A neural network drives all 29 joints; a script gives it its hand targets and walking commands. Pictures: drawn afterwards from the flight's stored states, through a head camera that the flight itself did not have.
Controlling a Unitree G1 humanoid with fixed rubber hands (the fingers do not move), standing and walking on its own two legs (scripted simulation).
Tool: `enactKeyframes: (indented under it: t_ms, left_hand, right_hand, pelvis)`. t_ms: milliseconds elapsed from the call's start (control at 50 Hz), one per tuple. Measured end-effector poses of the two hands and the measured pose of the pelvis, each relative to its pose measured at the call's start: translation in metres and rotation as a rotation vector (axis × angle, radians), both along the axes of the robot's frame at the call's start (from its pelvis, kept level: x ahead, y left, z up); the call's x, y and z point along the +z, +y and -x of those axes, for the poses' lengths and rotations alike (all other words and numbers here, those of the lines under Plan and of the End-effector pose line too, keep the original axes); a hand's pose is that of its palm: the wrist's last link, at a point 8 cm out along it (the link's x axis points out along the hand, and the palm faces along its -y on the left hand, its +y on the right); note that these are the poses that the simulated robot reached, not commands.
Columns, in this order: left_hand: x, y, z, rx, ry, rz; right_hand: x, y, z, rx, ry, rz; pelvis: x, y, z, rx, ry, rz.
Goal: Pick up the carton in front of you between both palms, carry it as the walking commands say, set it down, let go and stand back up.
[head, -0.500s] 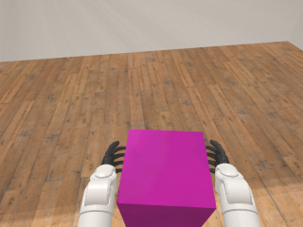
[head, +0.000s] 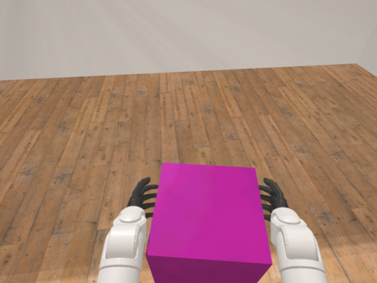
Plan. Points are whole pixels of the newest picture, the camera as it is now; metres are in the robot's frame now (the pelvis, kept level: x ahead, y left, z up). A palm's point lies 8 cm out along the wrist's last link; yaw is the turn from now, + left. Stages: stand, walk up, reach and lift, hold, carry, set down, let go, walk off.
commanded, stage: carry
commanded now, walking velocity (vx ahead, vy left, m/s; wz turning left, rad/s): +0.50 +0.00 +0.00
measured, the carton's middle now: (204, 232) +0.28 +0.00 -0.05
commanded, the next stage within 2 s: none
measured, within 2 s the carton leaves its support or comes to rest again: neither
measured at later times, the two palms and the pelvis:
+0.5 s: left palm (161, 146) +0.48 +0.12 +0.03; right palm (267, 147) +0.49 -0.18 +0.02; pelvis +0.20 -0.04 +0.00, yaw +2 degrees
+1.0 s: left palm (163, 108) +0.66 +0.13 +0.04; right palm (253, 107) +0.66 -0.17 +0.04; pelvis +0.38 -0.02 +0.00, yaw +0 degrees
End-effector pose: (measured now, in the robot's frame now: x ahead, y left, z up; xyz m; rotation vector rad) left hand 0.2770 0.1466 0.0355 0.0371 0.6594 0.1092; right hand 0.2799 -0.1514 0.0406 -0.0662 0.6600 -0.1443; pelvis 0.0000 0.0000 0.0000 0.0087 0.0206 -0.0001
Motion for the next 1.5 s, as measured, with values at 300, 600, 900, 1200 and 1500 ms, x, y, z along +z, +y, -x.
enactKeyframes:
  t_ms: [300,600,900,1200,1500]
  left_hand:
    - [0.017,0.002,-0.103,-0.015,-0.012,-0.002]
    - [-0.008,-0.031,-0.234,0.058,0.068,-0.033]
    - [0.004,-0.014,-0.358,0.030,-0.016,0.016]
    - [0.009,-0.026,-0.395,-0.003,-0.008,-0.015]
    - [0.000,-0.033,-0.377,0.006,-0.004,-0.010]
  right_hand:
    - [0.014,0.001,-0.097,-0.026,-0.013,-0.025]
    - [-0.020,-0.030,-0.250,0.054,0.066,-0.043]
    - [0.009,-0.014,-0.366,0.026,-0.017,0.004]
    - [0.003,-0.026,-0.393,-0.008,-0.010,-0.026]
    - [-0.005,-0.033,-0.378,0.002,-0.006,-0.021]
  pelvis:
    - [0.018,0.006,-0.097,-0.011,0.043,0.021]
    - [0.014,-0.047,-0.239,0.048,0.040,-0.013]
    - [0.004,-0.021,-0.356,0.007,0.029,-0.007]
    - [0.008,-0.024,-0.387,-0.001,0.050,-0.001]
    - [-0.001,-0.034,-0.372,0.001,0.026,-0.004]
